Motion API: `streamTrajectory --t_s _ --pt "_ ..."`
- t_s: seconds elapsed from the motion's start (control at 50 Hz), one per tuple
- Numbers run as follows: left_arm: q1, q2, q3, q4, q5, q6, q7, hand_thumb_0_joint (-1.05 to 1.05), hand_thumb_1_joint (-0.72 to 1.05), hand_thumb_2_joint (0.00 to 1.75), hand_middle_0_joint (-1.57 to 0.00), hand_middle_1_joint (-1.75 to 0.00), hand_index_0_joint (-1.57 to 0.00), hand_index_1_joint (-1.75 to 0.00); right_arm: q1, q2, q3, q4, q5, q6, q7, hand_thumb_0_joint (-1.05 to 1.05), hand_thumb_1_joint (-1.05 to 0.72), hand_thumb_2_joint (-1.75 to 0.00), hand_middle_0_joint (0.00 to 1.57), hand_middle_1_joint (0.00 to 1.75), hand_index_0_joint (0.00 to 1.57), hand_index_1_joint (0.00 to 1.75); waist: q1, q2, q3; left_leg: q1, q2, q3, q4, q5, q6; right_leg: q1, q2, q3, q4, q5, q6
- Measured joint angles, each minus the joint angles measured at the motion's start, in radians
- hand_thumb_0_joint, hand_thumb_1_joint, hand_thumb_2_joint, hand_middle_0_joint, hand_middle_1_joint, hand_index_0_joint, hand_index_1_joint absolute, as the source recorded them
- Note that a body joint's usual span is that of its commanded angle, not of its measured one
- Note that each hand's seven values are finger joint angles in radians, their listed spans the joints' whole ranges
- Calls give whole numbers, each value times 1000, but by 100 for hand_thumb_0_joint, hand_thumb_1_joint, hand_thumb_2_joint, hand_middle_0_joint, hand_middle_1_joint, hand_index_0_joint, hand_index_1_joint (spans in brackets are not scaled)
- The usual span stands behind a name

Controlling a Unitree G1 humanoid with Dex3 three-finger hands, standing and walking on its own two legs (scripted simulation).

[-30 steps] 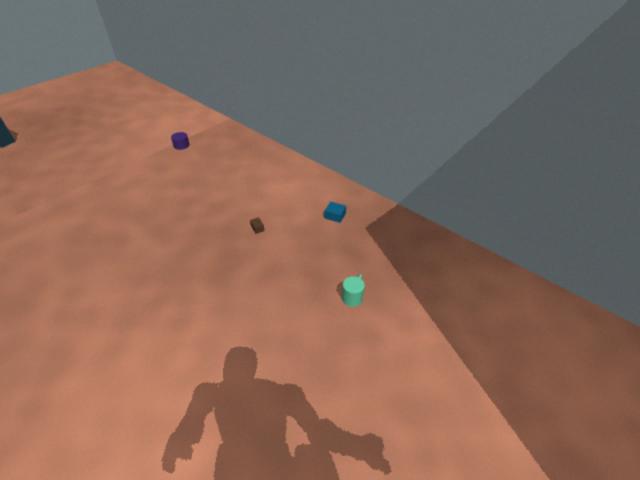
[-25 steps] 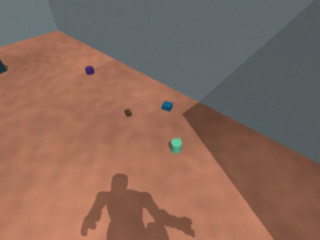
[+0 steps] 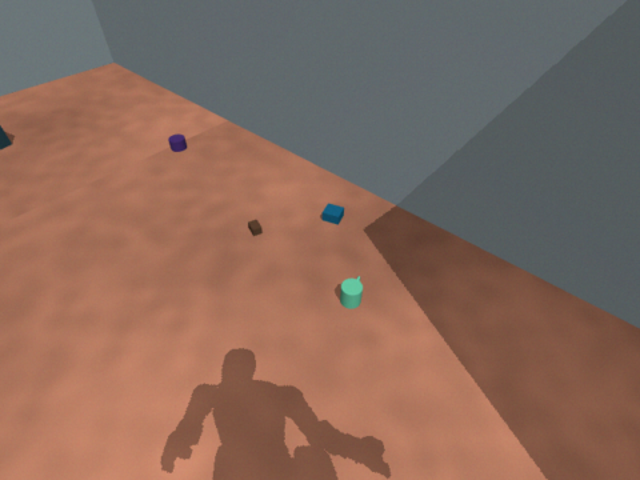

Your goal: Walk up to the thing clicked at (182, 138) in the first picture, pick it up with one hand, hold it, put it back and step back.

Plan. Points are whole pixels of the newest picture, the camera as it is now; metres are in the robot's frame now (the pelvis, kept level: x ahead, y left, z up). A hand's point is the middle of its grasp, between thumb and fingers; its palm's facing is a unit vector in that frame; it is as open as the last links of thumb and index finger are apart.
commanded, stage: stand
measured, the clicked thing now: (177, 143) +2.13 +0.89 -0.75
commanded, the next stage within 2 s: walk up in 0.52 s
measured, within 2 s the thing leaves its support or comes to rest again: neither
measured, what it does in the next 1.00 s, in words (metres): steps on the spot, turning left: left foot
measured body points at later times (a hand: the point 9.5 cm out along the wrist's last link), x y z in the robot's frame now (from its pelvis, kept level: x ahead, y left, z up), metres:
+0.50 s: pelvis +0.00 +0.00 +0.00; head +0.01 +0.00 +0.45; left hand +0.08 +0.30 -0.13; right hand +0.08 -0.30 -0.13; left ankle +0.00 +0.13 -0.75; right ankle +0.00 -0.12 -0.75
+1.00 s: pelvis -0.02 -0.01 -0.04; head +0.01 +0.03 +0.41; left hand +0.00 +0.33 -0.15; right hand +0.17 -0.30 -0.12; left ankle -0.03 +0.13 -0.75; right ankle +0.00 -0.12 -0.74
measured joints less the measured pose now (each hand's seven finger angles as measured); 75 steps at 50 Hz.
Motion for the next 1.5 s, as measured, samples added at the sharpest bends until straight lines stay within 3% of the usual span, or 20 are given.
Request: streamTrajectory --t_s 0.52,0.62,0.7,0.76,0.82,0.9,0.96,1.0,1.04,1.08,1.2,1.24,1.26,1.28,1.32,1.38,1.5 --pt "5 -1 1 2 0 1 1 0 90 90 -20 -30 -20 -30 0 -3 1 -2 1 1 -1 1 -90 -89 20 30 20 30 1 2 0 10 4 -2 -7 -2 -4 11 4 -2 -8 -2 -4" --pt "-50 24 52 -100 1 32 -14 0 90 90 -20 -30 -21 -30 60 -2 -37 -104 1 10 3 1 -90 -89 20 30 20 30 -6 -24 42 -82 -31 -75 91 -21 -2 -71 -28 -68 135 -75 -16" --pt "-65 35 78 -190 12 34 -23 0 90 90 -20 -30 -20 -30 97 -24 -65 -167 -12 30 0 1 -90 -89 20 30 20 30 -5 -11 63 -171 -43 -133 199 -45 -1 -117 -14 -99 201 -110 -38" --pt "-54 36 79 -243 23 36 -29 0 90 90 -20 -30 -20 -30 110 -38 -78 -206 -30 51 -7 1 -90 -89 20 30 20 30 -7 -19 74 -285 -43 -54 468 -200 14 -120 -44 -142 222 -125 -44" --pt "-34 28 68 -280 31 37 -30 0 90 90 -20 -30 -20 -30 121 -61 -88 -260 -35 55 8 1 -90 -89 20 30 20 30 -10 -22 88 -339 -19 -7 613 -216 10 -110 -74 -177 225 -130 -36" --pt "-1 33 59 -323 39 40 -40 0 90 90 -20 -30 -20 -30 139 -75 -94 -310 -24 46 28 1 -90 -89 20 30 20 30 -8 -38 93 -302 20 20 518 -210 12 -111 -114 -222 283 -172 -22" --pt "25 51 61 -354 35 51 -49 0 90 90 -20 -30 -21 -30 164 -76 -97 -337 -19 35 27 1 -90 -89 20 30 20 30 2 -66 82 -226 19 46 368 -156 15 -138 -159 -245 390 -239 -6" --pt "34 69 73 -362 26 65 -47 0 90 90 -20 -30 -21 -30 176 -70 -98 -355 -26 13 14 1 -90 -89 20 30 20 30 6 -102 83 -219 -16 46 360 -135 8 -201 -181 -185 541 -318 -2" --pt "28 78 79 -356 22 85 -40 0 90 90 -20 -30 -20 -30 187 -62 -86 -365 -23 0 1 1 -90 -89 20 30 20 30 -7 -106 92 -241 -29 9 398 -151 9 -264 -117 -80 690 -386 0" --pt "32 87 80 -352 15 86 -37 0 90 90 -20 -30 -20 -30 198 -56 -72 -371 -19 -1 -12 1 -90 -89 20 30 20 30 -12 -105 90 -245 -37 -25 388 -141 10 -308 -79 -29 757 -374 -6" --pt "74 83 92 -351 10 69 -34 0 90 90 -20 -30 -20 -30 205 -76 -64 -410 -30 4 -22 1 -90 -89 20 30 20 30 -14 -41 76 -292 -34 -123 414 -133 -11 -305 -38 -4 597 -353 -22" --pt "87 82 95 -354 10 56 -27 0 90 90 -20 -30 -20 -30 200 -84 -63 -421 -27 12 -21 1 -90 -89 20 30 20 30 -9 -17 69 -322 -35 -158 447 -142 -24 -260 -19 -9 478 -292 -36" --pt "92 76 96 -355 13 45 -22 0 90 90 -20 -30 -20 -30 192 -91 -64 -422 -23 19 -21 1 -90 -89 20 30 20 30 -4 5 70 -336 -31 -179 474 -151 -22 -248 -8 -23 444 -218 -29" --pt "100 70 95 -356 20 36 -18 0 90 90 -20 -30 -20 -29 180 -93 -67 -416 -19 29 -25 1 -90 -89 20 30 20 30 1 21 72 -351 -39 -197 517 -174 -6 -246 -6 -40 450 -206 -18" --pt "116 69 85 -350 27 28 -19 0 90 90 -20 -30 -20 -30 156 -82 -67 -396 -18 45 -34 1 -90 -89 20 30 20 30 17 8 66 -395 -77 -164 679 -299 10 -241 -36 -50 459 -216 -17" --pt "129 46 73 -328 25 19 -15 0 90 90 -20 -30 -20 -30 143 -94 -71 -386 -14 42 -20 1 -90 -89 20 30 20 30 31 23 63 -426 -75 -102 825 -284 12 -195 -70 -81 390 -189 -15" --pt "176 71 73 -346 37 -9 -18 0 90 90 -20 -30 -21 -30 126 -100 -75 -369 -12 33 22 1 -90 -89 20 30 20 30 53 12 65 -351 -13 -27 617 -278 9 -164 -124 -140 335 -165 -6"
